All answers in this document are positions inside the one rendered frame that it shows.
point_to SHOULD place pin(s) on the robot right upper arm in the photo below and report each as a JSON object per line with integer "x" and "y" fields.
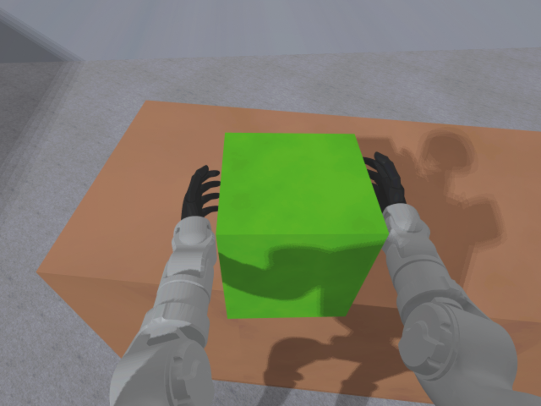
{"x": 461, "y": 359}

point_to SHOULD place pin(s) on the robot left hand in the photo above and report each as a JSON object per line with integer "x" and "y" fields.
{"x": 193, "y": 200}

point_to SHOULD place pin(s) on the robot right hand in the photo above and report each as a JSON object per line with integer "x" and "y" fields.
{"x": 388, "y": 189}

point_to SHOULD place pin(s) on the robot left forearm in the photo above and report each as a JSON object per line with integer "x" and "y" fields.
{"x": 183, "y": 296}

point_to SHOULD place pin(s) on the robot left upper arm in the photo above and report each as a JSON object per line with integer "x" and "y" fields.
{"x": 173, "y": 373}

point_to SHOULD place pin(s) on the carton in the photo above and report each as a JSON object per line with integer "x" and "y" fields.
{"x": 298, "y": 227}

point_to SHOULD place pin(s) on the pedestal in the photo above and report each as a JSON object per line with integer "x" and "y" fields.
{"x": 478, "y": 190}

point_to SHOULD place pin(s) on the robot right forearm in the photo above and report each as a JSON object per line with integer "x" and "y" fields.
{"x": 417, "y": 272}

